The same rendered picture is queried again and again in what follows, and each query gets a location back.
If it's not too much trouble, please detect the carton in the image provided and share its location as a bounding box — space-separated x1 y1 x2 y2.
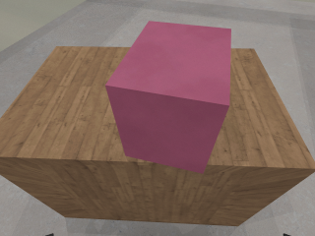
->
105 21 231 174

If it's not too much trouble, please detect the pedestal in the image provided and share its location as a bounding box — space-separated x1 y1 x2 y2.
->
0 46 315 227

